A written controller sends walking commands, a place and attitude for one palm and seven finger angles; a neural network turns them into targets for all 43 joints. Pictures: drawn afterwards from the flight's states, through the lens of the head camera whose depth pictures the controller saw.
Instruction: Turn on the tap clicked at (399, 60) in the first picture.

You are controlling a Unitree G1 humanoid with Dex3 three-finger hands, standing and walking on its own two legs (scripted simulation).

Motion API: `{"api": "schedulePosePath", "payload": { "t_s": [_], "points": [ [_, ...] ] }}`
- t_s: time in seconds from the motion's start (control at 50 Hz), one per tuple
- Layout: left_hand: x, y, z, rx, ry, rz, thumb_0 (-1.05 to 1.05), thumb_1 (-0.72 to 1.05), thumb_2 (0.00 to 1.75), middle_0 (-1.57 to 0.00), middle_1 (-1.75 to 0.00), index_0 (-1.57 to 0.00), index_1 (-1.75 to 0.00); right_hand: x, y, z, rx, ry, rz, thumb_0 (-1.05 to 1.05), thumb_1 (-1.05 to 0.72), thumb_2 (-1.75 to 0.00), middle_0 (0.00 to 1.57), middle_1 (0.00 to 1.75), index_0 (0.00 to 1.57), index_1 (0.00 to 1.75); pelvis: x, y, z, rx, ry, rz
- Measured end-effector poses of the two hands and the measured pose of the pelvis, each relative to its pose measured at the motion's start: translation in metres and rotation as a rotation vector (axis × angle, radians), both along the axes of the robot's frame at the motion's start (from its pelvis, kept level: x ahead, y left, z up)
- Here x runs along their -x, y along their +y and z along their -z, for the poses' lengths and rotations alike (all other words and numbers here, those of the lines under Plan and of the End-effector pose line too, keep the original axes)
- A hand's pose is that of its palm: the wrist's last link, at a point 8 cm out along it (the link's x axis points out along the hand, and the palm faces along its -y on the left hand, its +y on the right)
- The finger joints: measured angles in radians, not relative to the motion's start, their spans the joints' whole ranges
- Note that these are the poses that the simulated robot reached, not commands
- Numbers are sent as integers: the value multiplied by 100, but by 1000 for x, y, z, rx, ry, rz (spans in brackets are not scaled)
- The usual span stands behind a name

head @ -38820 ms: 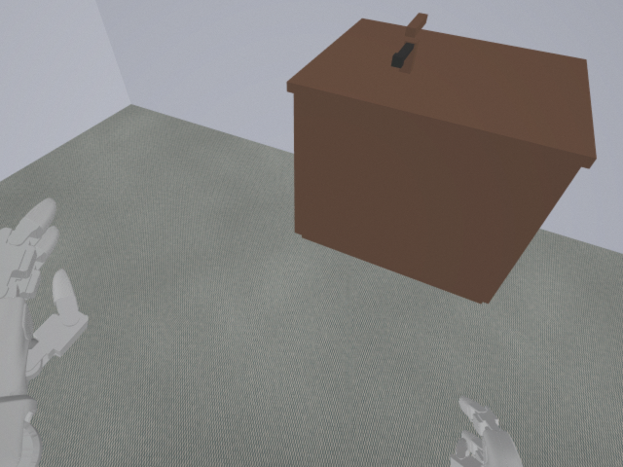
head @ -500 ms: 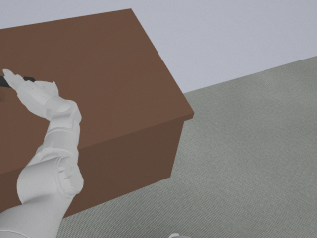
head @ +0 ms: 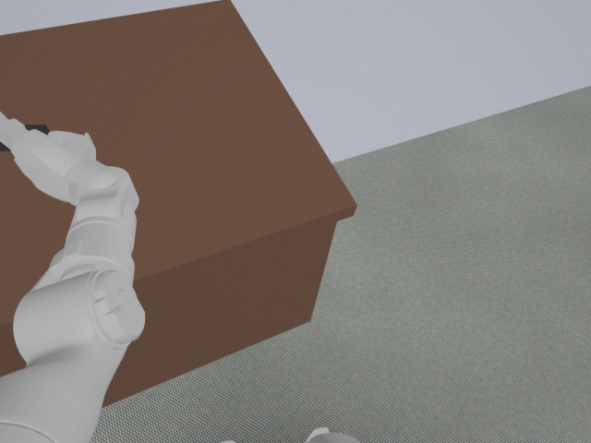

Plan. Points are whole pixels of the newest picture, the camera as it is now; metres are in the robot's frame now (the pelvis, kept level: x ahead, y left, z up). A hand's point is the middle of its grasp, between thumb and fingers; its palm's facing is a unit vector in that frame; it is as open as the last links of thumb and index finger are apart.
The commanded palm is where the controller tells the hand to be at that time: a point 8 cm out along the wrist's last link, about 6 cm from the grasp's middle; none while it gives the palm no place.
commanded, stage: lift the hand up off the lever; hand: left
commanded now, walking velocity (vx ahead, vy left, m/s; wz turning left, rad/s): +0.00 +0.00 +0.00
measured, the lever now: (38, 140) +0.52 +0.29 +0.10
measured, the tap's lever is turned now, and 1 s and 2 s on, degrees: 72 64 57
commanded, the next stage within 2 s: none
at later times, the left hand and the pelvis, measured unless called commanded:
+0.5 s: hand (70, 151) +0.49 +0.24 +0.11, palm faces +0.80 -0.59 -0.09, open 8.5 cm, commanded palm +0.43 +0.26 +0.12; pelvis +0.01 +0.01 +0.01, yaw +0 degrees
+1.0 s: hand (68, 150) +0.48 +0.24 +0.12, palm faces +0.81 -0.58 -0.10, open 8.2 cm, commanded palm +0.43 +0.26 +0.14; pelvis +0.00 +0.01 +0.01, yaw +0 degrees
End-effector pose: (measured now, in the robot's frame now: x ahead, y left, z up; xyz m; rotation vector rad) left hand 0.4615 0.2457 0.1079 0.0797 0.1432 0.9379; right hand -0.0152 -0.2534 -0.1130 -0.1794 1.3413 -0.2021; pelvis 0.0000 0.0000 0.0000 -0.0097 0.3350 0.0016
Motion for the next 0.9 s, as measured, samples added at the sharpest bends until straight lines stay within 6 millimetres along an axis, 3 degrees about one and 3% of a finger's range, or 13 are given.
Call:
{"api": "schedulePosePath", "payload": {
  "t_s": [0.2,0.6,0.72,0.9],
  "points": [
    [11,4,-1,24,-11,-6,0,81,87,-16,-15,-15,-15,-1,8,-2,-17,-1,19,1,-91,-89,20,30,20,30,-8,5,-6,2,-40,7],
    [29,8,-15,31,-16,-2,7,81,86,-16,-15,-15,-15,-48,14,-4,-3,-107,-46,1,-91,-89,20,30,20,30,-5,14,-10,3,-94,-10],
    [28,6,-18,41,-7,-8,8,82,87,-15,-15,-15,-15,-46,15,-4,-1,-107,-50,1,-91,-89,20,30,20,30,-1,14,-10,3,-91,-13],
    [33,6,-18,43,-11,-16,7,84,87,-16,-15,-15,-15,-29,14,-2,-8,-73,-26,1,-91,-89,20,30,20,30,0,13,-12,2,-101,-5]
  ]
}}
